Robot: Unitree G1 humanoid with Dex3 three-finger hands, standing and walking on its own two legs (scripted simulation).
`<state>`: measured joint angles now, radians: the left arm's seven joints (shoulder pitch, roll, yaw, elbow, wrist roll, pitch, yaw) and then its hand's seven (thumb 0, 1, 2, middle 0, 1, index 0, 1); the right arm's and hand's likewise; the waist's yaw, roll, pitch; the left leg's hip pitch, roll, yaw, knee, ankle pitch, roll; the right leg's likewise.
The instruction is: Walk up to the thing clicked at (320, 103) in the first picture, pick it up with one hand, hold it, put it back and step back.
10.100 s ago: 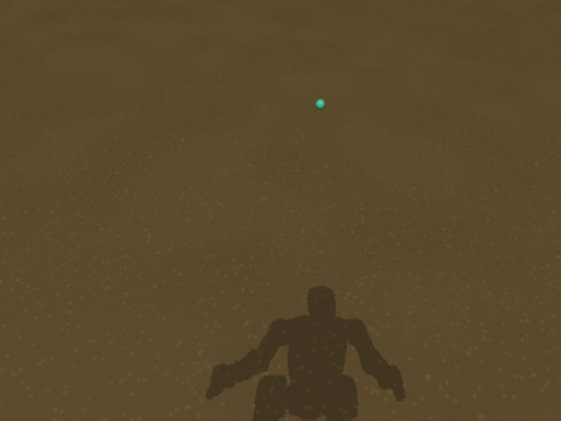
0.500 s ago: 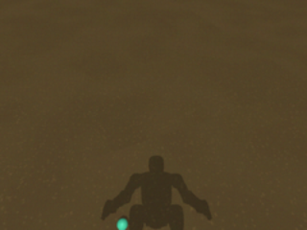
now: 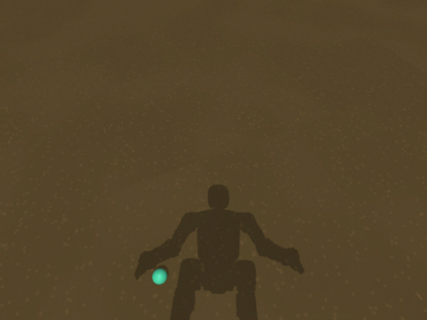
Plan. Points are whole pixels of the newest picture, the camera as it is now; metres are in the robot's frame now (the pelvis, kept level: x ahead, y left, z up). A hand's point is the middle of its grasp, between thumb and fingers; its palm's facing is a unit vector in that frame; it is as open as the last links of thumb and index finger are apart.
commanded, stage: walk up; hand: left
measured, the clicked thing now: (159, 276) +0.39 +0.26 -0.73
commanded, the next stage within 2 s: stand in 1.94 s
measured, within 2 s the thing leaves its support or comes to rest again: neither
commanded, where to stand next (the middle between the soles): +0.00 +0.01 m, yaw +1 degrees
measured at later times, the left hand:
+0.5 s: hand out of the picture +0.04 +0.24 -0.14, palm faces +0.07 -0.94 -0.34, open 7.4 cm
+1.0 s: hand out of the picture +0.03 +0.28 -0.14, palm faces +0.04 -0.94 -0.34, open 7.4 cm
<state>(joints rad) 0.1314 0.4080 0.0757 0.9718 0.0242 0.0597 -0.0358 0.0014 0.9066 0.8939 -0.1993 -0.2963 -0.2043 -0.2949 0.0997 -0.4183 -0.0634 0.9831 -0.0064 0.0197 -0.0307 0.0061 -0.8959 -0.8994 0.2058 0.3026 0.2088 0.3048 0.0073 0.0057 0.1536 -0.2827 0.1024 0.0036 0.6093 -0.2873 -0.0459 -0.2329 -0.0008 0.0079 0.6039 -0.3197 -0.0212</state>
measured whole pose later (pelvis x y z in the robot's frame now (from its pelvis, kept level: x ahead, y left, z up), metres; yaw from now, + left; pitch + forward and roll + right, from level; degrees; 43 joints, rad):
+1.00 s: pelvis -0.02 +0.02 +0.02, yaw +2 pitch -3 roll +0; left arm 0.12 0.36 0.01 1.13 0.01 -0.02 -0.01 0.00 0.90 0.89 -0.20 -0.30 -0.21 -0.30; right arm 0.13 -0.34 -0.02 1.10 -0.01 0.00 0.01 0.01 -0.90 -0.90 0.20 0.30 0.21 0.30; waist 0.01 -0.01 0.05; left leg -0.07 -0.03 -0.01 0.32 -0.20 0.03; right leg -0.10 -0.03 -0.02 0.32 -0.17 0.03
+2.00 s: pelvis -0.02 +0.02 +0.02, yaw +2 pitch -3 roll +0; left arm 0.10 0.35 0.00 1.13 0.01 -0.01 0.00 0.00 0.90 0.89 -0.20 -0.30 -0.21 -0.30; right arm 0.12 -0.34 -0.02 1.12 -0.01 0.00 0.01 0.01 -0.90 -0.90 0.20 0.30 0.21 0.30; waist 0.00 0.00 0.05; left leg -0.05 -0.03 0.00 0.29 -0.19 0.03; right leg -0.09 -0.03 -0.02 0.31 -0.17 0.02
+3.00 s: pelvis -0.03 +0.01 +0.02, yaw +2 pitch -2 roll +0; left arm 0.12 0.36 0.01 1.09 0.00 0.00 0.00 0.00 0.90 0.89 -0.20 -0.30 -0.21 -0.30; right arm 0.11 -0.35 -0.01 1.11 0.00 0.00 0.01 0.01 -0.90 -0.90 0.20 0.30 0.21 0.30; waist 0.00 -0.01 0.08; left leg -0.11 -0.01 -0.01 0.35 -0.20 0.01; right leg -0.14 -0.01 -0.03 0.35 -0.17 0.00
